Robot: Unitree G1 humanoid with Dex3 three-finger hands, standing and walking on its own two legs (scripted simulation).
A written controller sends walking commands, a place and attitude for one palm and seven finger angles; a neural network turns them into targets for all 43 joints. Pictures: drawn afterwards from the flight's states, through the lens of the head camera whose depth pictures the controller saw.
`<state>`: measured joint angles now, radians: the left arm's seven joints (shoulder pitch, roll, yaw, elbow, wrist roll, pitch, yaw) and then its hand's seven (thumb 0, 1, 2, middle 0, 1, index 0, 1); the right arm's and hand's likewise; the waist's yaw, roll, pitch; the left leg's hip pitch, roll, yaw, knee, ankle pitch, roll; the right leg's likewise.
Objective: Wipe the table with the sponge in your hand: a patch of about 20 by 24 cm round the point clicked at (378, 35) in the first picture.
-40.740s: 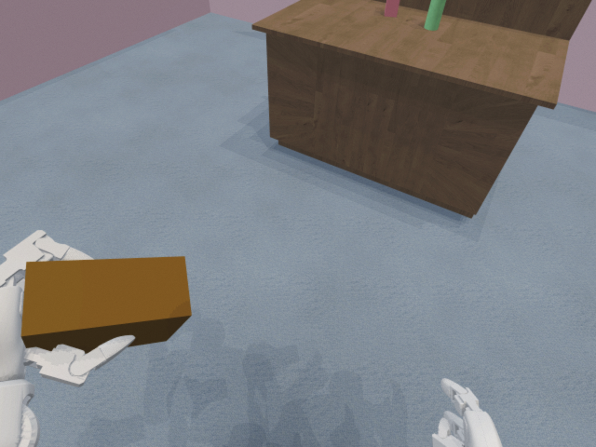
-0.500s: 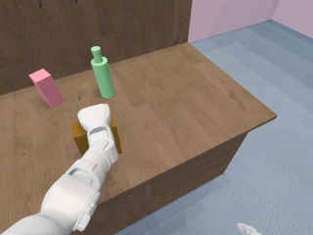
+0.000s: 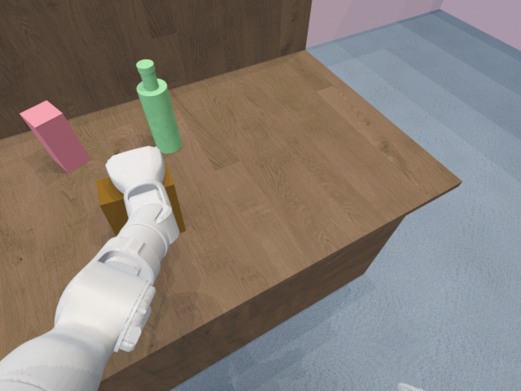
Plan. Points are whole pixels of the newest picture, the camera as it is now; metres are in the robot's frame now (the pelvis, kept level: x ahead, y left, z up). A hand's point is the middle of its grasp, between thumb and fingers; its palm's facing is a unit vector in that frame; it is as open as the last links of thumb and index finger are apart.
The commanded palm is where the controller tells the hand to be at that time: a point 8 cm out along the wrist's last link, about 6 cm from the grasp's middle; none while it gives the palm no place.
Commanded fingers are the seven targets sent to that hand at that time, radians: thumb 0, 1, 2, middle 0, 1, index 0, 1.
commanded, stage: wipe forward along the third lane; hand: left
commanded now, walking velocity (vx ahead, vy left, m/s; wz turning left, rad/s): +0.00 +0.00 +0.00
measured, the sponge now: (147, 215) +0.43 +0.21 -0.04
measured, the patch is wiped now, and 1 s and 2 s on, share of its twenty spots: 0.95 1.00 1.00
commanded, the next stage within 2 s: wipe back along the third lane in 0.26 s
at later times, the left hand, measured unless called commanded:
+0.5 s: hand (138, 171) +0.49 +0.22 +0.02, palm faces -0.08 +0.00 -1.00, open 9.9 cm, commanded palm +0.46 +0.19 +0.06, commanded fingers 0.00 0.10 1.30 -1.20 -1.60 -1.20 -1.60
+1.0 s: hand (146, 195) +0.44 +0.19 +0.02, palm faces -0.05 -0.03 -1.00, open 9.9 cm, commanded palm +0.40 +0.17 +0.06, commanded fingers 0.00 0.10 1.30 -1.20 -1.60 -1.20 -1.60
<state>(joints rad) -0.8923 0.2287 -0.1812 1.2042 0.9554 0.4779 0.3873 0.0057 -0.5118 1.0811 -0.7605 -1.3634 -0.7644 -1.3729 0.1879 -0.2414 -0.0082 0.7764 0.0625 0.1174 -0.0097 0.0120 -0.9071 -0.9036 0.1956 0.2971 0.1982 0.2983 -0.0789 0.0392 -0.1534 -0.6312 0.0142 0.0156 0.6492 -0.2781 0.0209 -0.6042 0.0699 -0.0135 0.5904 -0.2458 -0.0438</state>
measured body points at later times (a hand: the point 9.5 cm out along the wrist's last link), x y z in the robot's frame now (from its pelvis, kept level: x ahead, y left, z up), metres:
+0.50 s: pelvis +0.01 +0.03 -0.01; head +0.09 +0.04 +0.44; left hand +0.49 +0.22 +0.08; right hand +0.06 -0.24 -0.14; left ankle +0.01 +0.11 -0.72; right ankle +0.01 -0.09 -0.72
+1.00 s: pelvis +0.02 +0.03 +0.00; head +0.06 +0.03 +0.45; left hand +0.43 +0.19 +0.08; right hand +0.19 -0.20 -0.11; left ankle +0.01 +0.11 -0.72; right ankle +0.01 -0.09 -0.72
